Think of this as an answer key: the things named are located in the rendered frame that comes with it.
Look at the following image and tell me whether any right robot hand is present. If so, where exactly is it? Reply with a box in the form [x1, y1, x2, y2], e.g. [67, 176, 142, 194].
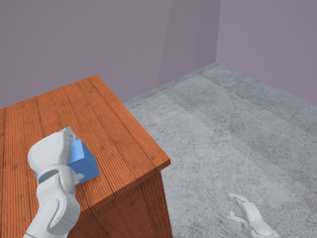
[227, 193, 264, 238]

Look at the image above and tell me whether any sponge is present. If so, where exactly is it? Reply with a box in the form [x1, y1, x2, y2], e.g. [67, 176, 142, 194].
[35, 139, 100, 184]

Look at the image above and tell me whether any left robot hand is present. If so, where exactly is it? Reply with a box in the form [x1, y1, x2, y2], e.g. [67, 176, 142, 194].
[28, 126, 84, 185]

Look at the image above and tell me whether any table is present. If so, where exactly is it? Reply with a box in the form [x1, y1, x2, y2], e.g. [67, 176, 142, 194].
[0, 74, 173, 238]

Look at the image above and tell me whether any robot right forearm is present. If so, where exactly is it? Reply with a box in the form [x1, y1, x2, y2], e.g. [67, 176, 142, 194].
[248, 220, 280, 238]

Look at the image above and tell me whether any robot left forearm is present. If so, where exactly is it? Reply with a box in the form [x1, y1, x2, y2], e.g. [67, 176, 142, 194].
[23, 165, 80, 238]

